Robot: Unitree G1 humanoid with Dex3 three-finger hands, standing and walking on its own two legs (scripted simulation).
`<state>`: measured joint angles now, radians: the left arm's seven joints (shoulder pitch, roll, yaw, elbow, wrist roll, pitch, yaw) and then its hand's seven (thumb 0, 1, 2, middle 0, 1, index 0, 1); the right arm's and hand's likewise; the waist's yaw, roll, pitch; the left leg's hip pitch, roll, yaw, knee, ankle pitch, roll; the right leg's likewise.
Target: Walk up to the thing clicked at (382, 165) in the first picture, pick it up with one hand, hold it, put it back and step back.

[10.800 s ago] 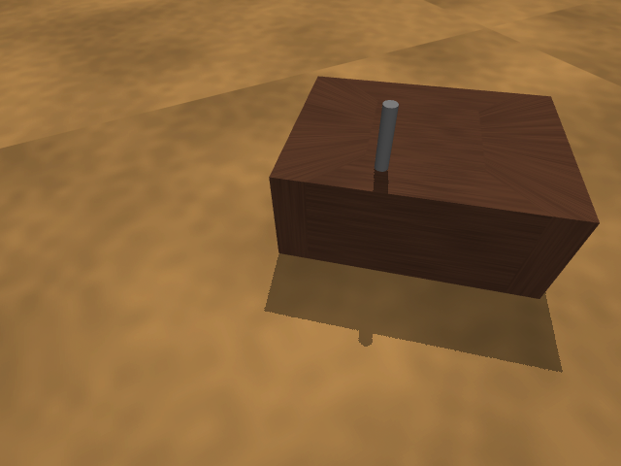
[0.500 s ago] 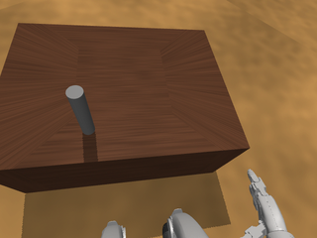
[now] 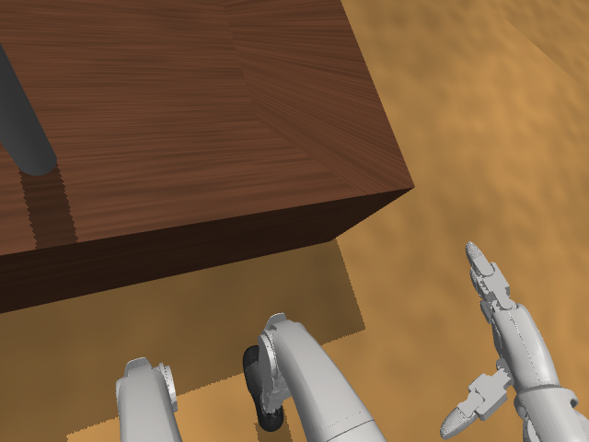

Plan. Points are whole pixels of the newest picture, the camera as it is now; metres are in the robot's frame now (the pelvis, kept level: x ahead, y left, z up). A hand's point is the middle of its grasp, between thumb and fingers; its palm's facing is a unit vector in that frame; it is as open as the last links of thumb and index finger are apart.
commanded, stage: close in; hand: left
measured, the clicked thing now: (7, 110) +0.57 +0.23 -0.05
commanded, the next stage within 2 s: rest palm in 0.72 s
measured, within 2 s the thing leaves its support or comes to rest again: neither
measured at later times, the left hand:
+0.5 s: hand (12, 149) +0.55 +0.23 -0.10, palm faces +0.16 -0.99 +0.01, open 17.6 cm
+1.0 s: hand (37, 147) +0.56 +0.21 -0.11, palm faces +0.21 -0.98 -0.01, open 17.6 cm
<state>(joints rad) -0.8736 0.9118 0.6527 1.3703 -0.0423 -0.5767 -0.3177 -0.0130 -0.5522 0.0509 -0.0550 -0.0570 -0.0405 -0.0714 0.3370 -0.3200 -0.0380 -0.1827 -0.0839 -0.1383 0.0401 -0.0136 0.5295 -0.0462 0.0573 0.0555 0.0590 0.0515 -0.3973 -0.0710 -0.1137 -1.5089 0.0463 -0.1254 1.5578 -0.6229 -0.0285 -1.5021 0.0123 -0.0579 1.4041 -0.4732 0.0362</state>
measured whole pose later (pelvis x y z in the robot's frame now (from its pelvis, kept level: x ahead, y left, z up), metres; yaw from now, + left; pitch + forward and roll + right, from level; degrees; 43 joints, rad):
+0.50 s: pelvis -0.01 +0.00 -0.05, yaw -1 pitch +35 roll -8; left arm -0.88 0.82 0.57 1.19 0.02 -0.51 -0.15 -0.02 -0.59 0.01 -0.07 -0.04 -0.07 -0.04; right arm 0.46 -0.35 -0.16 -0.48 -0.07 -0.09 0.10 -0.01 0.54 -0.05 0.06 0.06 0.06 0.05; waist -0.49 -0.07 -0.13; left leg -1.69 0.03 -0.15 1.73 -0.66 -0.04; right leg -1.68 0.01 -0.07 1.57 -0.50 0.04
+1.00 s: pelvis -0.01 +0.00 -0.05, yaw +0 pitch +35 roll -7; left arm -0.92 0.76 0.51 1.24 0.08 -0.56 0.01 -0.01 -0.61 0.00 -0.13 -0.04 -0.13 -0.04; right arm 0.45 -0.35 -0.14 -0.51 -0.07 -0.03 0.12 -0.01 0.52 -0.05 0.06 0.06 0.06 0.05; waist -0.49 -0.07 -0.14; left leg -1.71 0.03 -0.13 1.74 -0.66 -0.03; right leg -1.70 0.00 -0.05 1.59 -0.51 0.04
